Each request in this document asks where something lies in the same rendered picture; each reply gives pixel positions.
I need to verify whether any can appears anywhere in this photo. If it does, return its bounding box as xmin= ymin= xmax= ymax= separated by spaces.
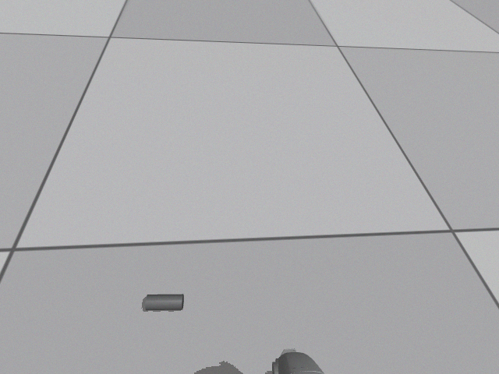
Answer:
xmin=145 ymin=295 xmax=184 ymax=310

